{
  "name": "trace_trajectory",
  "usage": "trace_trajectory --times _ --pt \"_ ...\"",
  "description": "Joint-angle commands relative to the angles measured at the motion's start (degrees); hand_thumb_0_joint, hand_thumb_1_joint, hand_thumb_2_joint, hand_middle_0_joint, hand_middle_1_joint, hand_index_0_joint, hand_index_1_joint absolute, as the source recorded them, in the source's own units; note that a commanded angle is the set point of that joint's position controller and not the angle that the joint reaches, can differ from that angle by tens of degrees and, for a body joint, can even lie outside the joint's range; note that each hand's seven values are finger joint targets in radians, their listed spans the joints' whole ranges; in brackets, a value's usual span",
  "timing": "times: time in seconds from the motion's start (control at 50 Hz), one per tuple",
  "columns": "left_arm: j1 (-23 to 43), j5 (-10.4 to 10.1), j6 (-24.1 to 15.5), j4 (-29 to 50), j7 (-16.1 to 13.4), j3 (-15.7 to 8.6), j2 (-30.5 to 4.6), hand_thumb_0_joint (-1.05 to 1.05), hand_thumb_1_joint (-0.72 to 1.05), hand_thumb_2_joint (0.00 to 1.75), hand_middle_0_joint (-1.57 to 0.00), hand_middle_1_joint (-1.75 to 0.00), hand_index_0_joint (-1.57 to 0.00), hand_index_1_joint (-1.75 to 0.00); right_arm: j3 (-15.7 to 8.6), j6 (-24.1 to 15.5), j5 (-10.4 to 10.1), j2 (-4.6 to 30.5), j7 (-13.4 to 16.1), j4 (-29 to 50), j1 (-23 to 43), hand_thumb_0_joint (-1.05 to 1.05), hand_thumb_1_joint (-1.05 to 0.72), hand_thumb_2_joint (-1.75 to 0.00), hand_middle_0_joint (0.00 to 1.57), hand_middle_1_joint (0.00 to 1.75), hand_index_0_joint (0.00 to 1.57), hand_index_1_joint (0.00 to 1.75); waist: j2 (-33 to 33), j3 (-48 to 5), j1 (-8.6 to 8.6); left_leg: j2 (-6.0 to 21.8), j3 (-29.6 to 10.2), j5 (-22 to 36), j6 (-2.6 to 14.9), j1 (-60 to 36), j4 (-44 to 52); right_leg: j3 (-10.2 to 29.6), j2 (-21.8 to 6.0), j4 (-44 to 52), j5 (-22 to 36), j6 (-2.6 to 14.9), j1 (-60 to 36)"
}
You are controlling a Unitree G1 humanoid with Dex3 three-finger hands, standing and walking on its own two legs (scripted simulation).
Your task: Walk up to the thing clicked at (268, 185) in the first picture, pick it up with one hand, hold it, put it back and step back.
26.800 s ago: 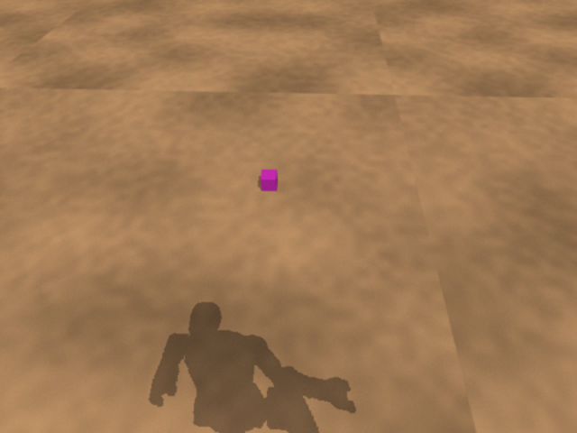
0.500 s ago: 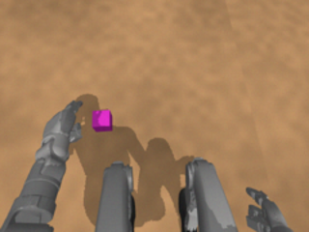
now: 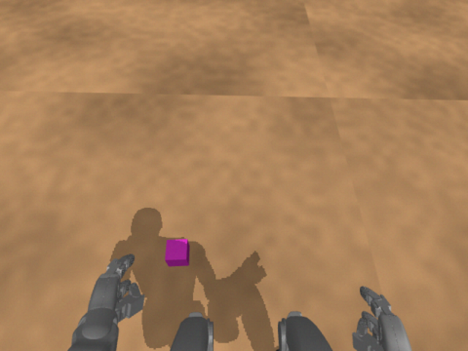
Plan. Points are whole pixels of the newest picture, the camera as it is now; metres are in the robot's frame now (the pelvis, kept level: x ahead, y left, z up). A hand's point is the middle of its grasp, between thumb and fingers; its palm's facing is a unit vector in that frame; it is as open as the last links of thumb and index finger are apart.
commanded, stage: home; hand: left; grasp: from above
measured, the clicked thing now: (177, 252) +0.51 +0.23 -0.62
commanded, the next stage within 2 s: none
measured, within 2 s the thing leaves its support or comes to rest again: neither
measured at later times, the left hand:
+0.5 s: hand (116, 321) +0.19 +0.19 +0.01, palm faces +0.08 -0.98 -0.20, open 7.4 cm
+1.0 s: hand (120, 325) +0.19 +0.18 +0.02, palm faces +0.07 -0.98 -0.21, open 8.5 cm
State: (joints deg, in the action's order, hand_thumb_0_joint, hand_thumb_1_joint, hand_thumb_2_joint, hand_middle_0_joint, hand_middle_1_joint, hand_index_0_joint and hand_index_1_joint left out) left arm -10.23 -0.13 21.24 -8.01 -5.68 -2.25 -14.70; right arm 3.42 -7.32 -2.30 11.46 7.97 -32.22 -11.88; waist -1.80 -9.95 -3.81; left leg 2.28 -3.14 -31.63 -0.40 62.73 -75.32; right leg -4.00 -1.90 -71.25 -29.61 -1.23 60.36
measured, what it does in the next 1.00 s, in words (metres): rises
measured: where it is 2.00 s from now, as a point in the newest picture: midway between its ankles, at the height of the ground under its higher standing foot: outside the picture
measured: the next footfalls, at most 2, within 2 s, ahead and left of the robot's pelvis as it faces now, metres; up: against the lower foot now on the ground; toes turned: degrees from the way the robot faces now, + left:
none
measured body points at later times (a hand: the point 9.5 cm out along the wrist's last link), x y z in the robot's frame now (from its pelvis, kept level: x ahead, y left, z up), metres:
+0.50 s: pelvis +0.04 +0.00 +0.06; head +0.05 +0.01 +0.51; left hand +0.19 +0.24 +0.03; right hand +0.22 -0.23 +0.01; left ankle +0.04 +0.12 -0.62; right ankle +0.04 -0.14 -0.62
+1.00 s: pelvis +0.03 +0.00 +0.06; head +0.04 +0.00 +0.51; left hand +0.18 +0.23 +0.03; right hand +0.19 -0.24 +0.00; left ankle +0.04 +0.12 -0.62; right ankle +0.04 -0.14 -0.62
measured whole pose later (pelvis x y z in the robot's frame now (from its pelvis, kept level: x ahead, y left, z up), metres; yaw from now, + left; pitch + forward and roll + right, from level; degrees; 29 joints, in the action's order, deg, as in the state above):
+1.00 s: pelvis +0.03 +0.00 +0.06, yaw +1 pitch +9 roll -3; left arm -28.3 -2.8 25.4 6.9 -1.5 -1.6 -13.1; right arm 2.2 -14.3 -0.7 12.5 10.9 -32.1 -17.1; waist -2.5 -8.6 -2.0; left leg 2.3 -2.4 -27.3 -0.5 39.1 -57.3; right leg -4.1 -1.6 -53.2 -25.2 -1.2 36.8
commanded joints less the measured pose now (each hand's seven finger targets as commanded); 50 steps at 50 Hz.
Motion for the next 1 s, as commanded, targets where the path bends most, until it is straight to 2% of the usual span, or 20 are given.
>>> trace_trajectory --times 0.0,0.02,0.08,0.1,0.26,0.36,0.38,0.5,0.52,0.54,0.58,0.62,0.68,0.7,0.72,0.74,0.8,0.86,0.94,0.98 --pt "-2.7 -2.7 -0.2 16.0 -0.1 -3.4 -4.4 0.00 0.90 0.90 -0.20 -0.30 -0.20 -0.30 -3.1 -4.2 0.5 7.7 2.2 8.7 -0.4 0.00 -0.90 -0.90 0.20 0.30 0.20 0.30 -3.9 -13.3 0.17 -1.4 -1.3 11.1 0.78 -20.2 18.9 1.0 2.4 16.2 11.1 1.71 -16.7" --pt "-4.4 -3.0 0.2 17.2 0.0 -4.4 -5.0 0.00 0.90 0.90 -0.20 -0.30 -0.20 -0.30 -3.2 -4.5 0.5 7.7 2.5 9.3 -0.7 0.00 -0.90 -0.90 0.20 0.30 0.20 0.30 -3.2 -13.0 0.92 -1.5 -1.2 11.8 0.77 -21.4 20.2 0.7 2.6 17.5 11.5 1.64 -18.5" --pt "-10.0 -3.5 1.3 20.7 0.7 -3.2 -3.8 0.00 0.90 0.90 -0.20 -0.30 -0.20 -0.30 -3.3 -5.2 0.6 7.3 3.1 10.1 -1.7 0.00 -0.90 -0.90 0.20 0.30 0.20 0.30 -3.2 -11.0 0.69 -1.7 -0.2 17.0 0.64 -24.6 22.5 0.4 2.9 20.7 15.4 1.72 -22.3" --pt "-11.6 -3.7 1.7 21.8 0.7 -4.0 -4.2 0.00 0.90 0.90 -0.20 -0.30 -0.20 -0.30 -3.2 -5.5 0.6 7.3 3.2 10.6 -1.8 0.00 -0.90 -0.90 0.20 0.30 0.20 0.30 -2.4 -9.9 1.08 -1.9 0.3 16.6 0.96 -24.8 22.9 0.3 2.9 22.1 15.3 1.57 -23.6" --pt "-18.1 -3.2 2.7 25.8 2.7 -2.7 -3.1 0.00 0.90 0.90 -0.20 -0.30 -0.20 -0.30 -3.7 -7.5 1.3 7.4 3.6 11.2 -1.8 0.00 -0.90 -0.90 0.20 0.30 0.20 0.30 -0.7 -3.9 0.95 -2.1 0.5 17.0 1.29 -27.8 27.3 -0.9 3.2 26.3 14.9 1.49 -26.1" --pt "-15.9 -2.9 2.1 25.8 3.9 -2.1 -3.4 0.00 0.90 0.90 -0.20 -0.30 -0.20 -0.30 -4.3 -8.7 1.7 8.0 3.5 10.6 -1.5 0.00 -0.90 -0.90 0.20 0.30 0.20 0.30 -0.9 -2.3 0.16 -2.0 0.3 17.2 1.18 -28.8 28.0 -1.0 3.2 26.6 14.7 1.41 -25.7" --pt "-16.2 -2.8 2.0 25.6 3.9 -3.0 -3.7 0.00 0.90 0.90 -0.20 -0.30 -0.20 -0.30 -4.3 -9.0 1.8 7.9 3.5 10.5 -1.5 0.00 -0.90 -0.90 0.20 0.30 0.20 0.30 -0.7 -2.7 0.60 -2.1 0.6 17.4 1.23 -28.9 27.8 -1.0 3.1 26.5 14.8 1.41 -26.1" --pt "-14.9 -2.3 1.3 26.9 4.1 -3.3 -4.8 0.00 0.87 0.88 -0.20 -0.29 -0.20 -0.29 -4.4 -9.6 2.2 8.2 3.3 9.5 -1.0 0.00 -0.90 -0.90 0.20 0.30 0.20 0.30 -2.5 -3.3 1.25 -2.0 0.1 17.6 0.77 -30.1 28.5 -1.0 3.1 26.1 14.7 1.52 -26.6" --pt "-16.9 -2.2 1.6 24.8 4.1 -2.6 -3.7 0.00 0.83 0.86 -0.19 -0.29 -0.19 -0.29 -4.4 -9.7 2.1 8.2 3.2 9.7 -1.0 0.00 -0.90 -0.90 0.20 0.30 0.20 0.30 -2.4 -3.1 1.16 -1.9 0.1 18.4 0.69 -30.2 28.5 -1.0 3.1 25.9 15.2 1.63 -26.7" --pt "-15.4 -2.3 1.3 28.0 4.0 -3.4 -4.9 0.00 0.83 0.86 -0.19 -0.29 -0.19 -0.29 -4.5 -9.7 2.1 8.3 3.1 9.4 -1.1 0.00 -0.90 -0.90 0.20 0.30 0.20 0.30 -3.3 -4.4 1.75 -1.8 -0.1 19.0 0.56 -30.8 28.6 -1.0 3.1 25.6 15.4 1.76 -27.1" --pt "-17.2 -2.3 1.7 25.0 4.2 -2.3 -3.5 0.00 0.76 0.82 -0.19 -0.28 -0.19 -0.28 -4.4 -9.7 2.1 8.3 3.0 9.6 -0.7 0.00 -0.90 -0.90 0.20 0.30 0.20 0.30 -2.6 -3.0 1.39 -1.5 -0.7 18.9 0.38 -30.4 29.1 -1.4 3.3 25.5 15.0 1.70 -26.7" --pt "-14.8 -2.4 1.4 28.0 3.9 -3.7 -5.4 0.00 0.79 0.83 -0.19 -0.28 -0.19 -0.28 -4.5 -9.6 2.1 8.5 3.0 9.5 -0.8 0.00 -0.90 -0.90 0.20 0.30 0.20 0.30 -3.1 -3.8 1.72 -1.8 -0.5 17.9 0.54 -30.1 28.9 -1.1 3.1 25.9 14.5 1.67 -27.2" --pt "-18.4 -2.5 2.2 22.6 4.0 -1.8 -2.4 0.00 0.74 0.81 -0.18 -0.27 -0.18 -0.27 -4.0 -9.6 2.0 8.1 3.0 9.8 -0.2 0.00 -0.90 -0.90 0.20 0.30 0.20 0.30 -0.4 -2.3 1.46 -1.9 0.1 16.8 1.05 -29.4 28.7 -1.1 3.1 26.4 14.1 1.50 -27.0" --pt "-16.0 -2.7 1.8 26.6 4.0 -2.7 -4.0 0.00 0.77 0.82 -0.19 -0.28 -0.19 -0.28 -4.1 -9.7 2.0 8.1 3.0 10.0 -0.4 0.00 -0.90 -0.90 0.20 0.30 0.20 0.30 -1.5 -3.2 1.78 -2.2 0.4 16.4 1.14 -29.1 28.4 -0.7 3.0 26.7 13.9 1.48 -27.2" --pt "-16.6 -2.6 1.9 25.2 3.8 -3.0 -4.0 0.00 0.79 0.83 -0.19 -0.28 -0.19 -0.28 -4.1 -9.6 1.9 8.2 3.1 10.1 0.2 0.00 -0.90 -0.90 0.20 0.30 0.20 0.30 -0.7 -3.1 1.72 -2.1 0.3 15.2 1.24 -28.8 28.7 -0.9 3.0 27.1 13.0 1.36 -27.3" --pt "-15.6 -2.6 1.8 26.7 3.9 -3.5 -4.9 0.00 0.72 0.79 -0.18 -0.27 -0.18 -0.27 -4.2 -9.8 2.0 8.3 3.1 9.9 -0.2 0.00 -0.90 -0.90 0.20 0.30 0.20 0.30 -1.0 -3.3 1.84 -2.2 0.3 14.5 1.20 -28.8 28.7 -0.8 3.0 27.0 12.4 1.44 -27.2" --pt "-16.9 -2.5 2.1 24.2 3.9 -2.0 -3.0 0.00 0.69 0.78 -0.18 -0.26 -0.18 -0.26 -4.0 -10.0 2.0 8.0 3.2 10.1 0.1 0.00 -0.90 -0.90 0.20 0.30 0.20 0.30 0.1 -2.0 1.66 -2.1 0.6 12.8 1.29 -28.1 28.9 -0.9 3.0 27.3 11.0 1.29 -26.4" --pt "-15.9 -2.6 1.6 27.1 3.8 -4.0 -5.1 0.00 0.72 0.79 -0.18 -0.27 -0.18 -0.27 -4.3 -10.2 2.0 8.0 3.5 9.8 -0.4 0.00 -0.90 -0.90 0.20 0.30 0.20 0.30 -0.9 -4.7 2.07 -2.3 0.9 13.5 1.29 -28.7 28.3 -0.5 2.7 27.4 11.7 1.28 -27.6" --pt "-17.4 -2.6 1.8 23.9 4.0 -2.3 -3.1 0.00 0.70 0.78 -0.18 -0.27 -0.18 -0.27 -4.3 -10.5 2.0 8.0 3.6 9.4 -0.5 0.00 -0.90 -0.90 0.20 0.30 0.20 0.30 -0.8 -2.5 1.71 -2.0 0.6 12.6 1.04 -28.2 28.8 -0.7 3.0 26.9 10.6 1.29 -26.0" --pt "-15.3 -2.6 1.6 26.7 3.9 -3.6 -4.7 0.00 0.70 0.79 -0.18 -0.27 -0.18 -0.27 -4.5 -10.6 1.9 8.3 3.5 9.7 -0.4 0.00 -0.90 -0.90 0.20 0.30 0.20 0.30 -1.1 -2.5 1.91 -1.9 0.4 10.8 1.15 -27.9 29.1 -0.6 2.9 27.1 9.3 1.20 -26.1"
